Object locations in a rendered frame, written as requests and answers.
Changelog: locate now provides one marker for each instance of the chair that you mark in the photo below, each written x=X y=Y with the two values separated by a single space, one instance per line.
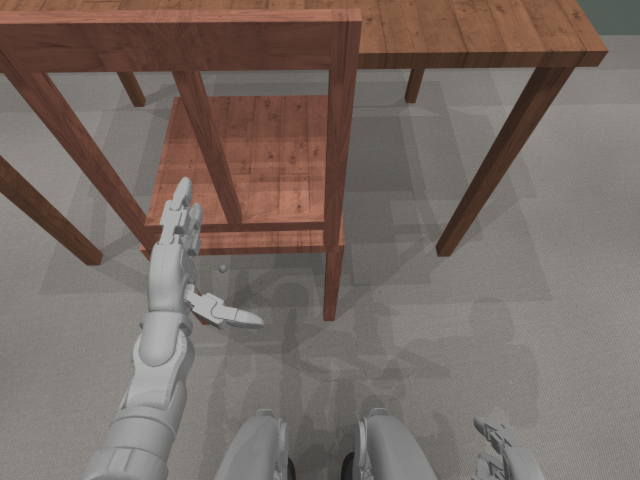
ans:
x=268 y=171

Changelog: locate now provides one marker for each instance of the table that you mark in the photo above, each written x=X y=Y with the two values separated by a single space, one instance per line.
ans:
x=555 y=36

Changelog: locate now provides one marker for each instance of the left robot forearm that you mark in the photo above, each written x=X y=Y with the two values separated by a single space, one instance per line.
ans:
x=145 y=425

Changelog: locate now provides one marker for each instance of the robot right hand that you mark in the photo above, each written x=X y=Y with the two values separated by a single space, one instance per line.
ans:
x=518 y=462

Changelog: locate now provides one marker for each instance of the right robot shin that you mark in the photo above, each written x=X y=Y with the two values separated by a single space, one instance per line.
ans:
x=357 y=474

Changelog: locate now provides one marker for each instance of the robot left hand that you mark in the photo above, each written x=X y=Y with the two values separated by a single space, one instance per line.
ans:
x=171 y=266

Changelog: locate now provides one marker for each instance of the robot shin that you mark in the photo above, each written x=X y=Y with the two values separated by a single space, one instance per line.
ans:
x=268 y=412
x=357 y=474

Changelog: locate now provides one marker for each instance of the left robot shin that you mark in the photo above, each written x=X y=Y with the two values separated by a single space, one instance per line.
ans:
x=268 y=412

